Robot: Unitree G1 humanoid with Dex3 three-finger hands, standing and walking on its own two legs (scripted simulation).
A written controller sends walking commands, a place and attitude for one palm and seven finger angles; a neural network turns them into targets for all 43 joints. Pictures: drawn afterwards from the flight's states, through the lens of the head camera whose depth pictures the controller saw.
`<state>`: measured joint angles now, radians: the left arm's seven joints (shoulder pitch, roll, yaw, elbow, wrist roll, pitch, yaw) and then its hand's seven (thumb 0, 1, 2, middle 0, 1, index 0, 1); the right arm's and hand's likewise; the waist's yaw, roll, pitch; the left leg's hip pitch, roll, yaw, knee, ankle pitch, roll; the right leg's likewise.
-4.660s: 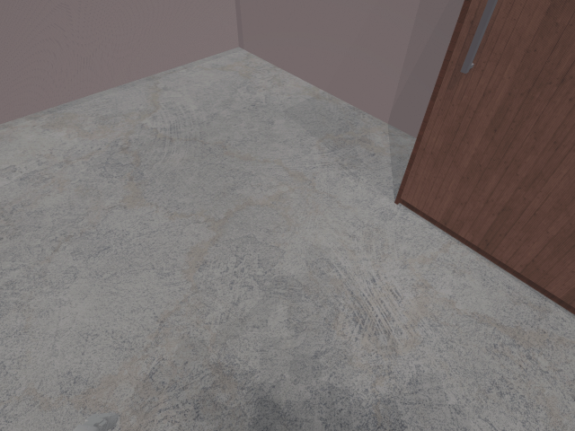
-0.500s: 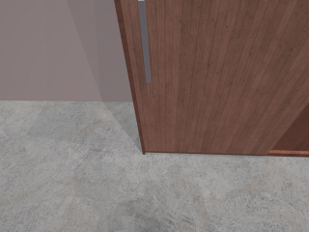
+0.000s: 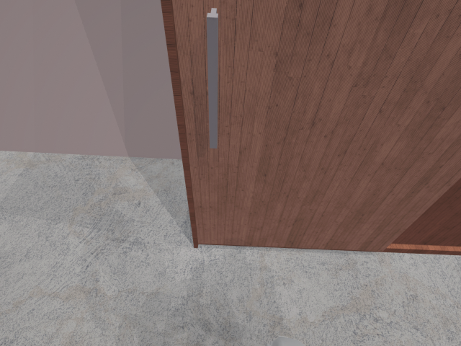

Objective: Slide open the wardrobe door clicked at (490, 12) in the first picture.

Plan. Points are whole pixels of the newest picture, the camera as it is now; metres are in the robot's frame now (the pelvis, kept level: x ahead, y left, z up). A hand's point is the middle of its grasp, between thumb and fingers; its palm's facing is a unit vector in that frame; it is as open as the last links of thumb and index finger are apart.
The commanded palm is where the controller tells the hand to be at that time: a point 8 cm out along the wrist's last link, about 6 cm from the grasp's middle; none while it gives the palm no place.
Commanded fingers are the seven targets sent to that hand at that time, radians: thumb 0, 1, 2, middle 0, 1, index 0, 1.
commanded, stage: take the last steps up to it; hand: left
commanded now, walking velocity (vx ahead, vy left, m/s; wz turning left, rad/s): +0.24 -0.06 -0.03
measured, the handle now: (213, 88) +0.62 +0.08 +0.11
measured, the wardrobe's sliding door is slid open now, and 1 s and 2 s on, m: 0.00 0.00 0.00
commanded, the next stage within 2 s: come to a stop and stand still in 0.22 s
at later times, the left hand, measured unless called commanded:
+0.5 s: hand (178, 331) +0.18 +0.11 -0.18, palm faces +0.06 -0.98 -0.21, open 7.2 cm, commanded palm none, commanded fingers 0.00 0.90 0.90 -0.20 -0.30 -0.20 -0.30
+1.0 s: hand out of the picture +0.14 +0.11 -0.18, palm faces +0.03 -0.96 -0.26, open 7.4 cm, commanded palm none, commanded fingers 0.00 0.90 0.90 -0.20 -0.30 -0.20 -0.30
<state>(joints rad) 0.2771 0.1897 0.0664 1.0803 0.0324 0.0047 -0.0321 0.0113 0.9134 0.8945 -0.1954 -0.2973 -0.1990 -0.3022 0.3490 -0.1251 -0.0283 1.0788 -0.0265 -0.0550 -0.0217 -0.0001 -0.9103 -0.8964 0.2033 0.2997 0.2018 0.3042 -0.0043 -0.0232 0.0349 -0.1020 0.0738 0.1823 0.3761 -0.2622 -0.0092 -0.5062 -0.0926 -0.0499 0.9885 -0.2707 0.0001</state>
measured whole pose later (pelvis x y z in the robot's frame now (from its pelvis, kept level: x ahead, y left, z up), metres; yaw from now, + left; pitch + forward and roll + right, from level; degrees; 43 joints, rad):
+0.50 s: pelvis +0.15 -0.06 -0.01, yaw +0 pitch +0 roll -1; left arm 0.22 0.14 0.03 1.08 0.03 -0.03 0.03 0.00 0.94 0.89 -0.20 -0.30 -0.20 -0.30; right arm 0.18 -0.18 -0.05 1.05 -0.01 0.00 -0.02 0.00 -0.92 -0.90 0.20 0.30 0.20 0.30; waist 0.02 0.04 0.05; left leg -0.40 0.08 0.09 0.71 -0.31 -0.05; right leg -0.21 -0.01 -0.17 0.45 -0.24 -0.05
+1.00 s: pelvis +0.10 -0.08 -0.01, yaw -1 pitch -2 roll +0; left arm 0.24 0.17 0.04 1.03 0.03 0.02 0.03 0.01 0.91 0.89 -0.20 -0.30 -0.20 -0.30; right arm 0.18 -0.18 -0.07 1.03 -0.01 0.06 -0.01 0.00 -0.91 -0.90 0.20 0.30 0.20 0.30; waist 0.00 0.04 0.05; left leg -0.38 0.06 0.09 0.57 -0.26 -0.01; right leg -0.19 -0.04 -0.05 0.55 -0.33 0.01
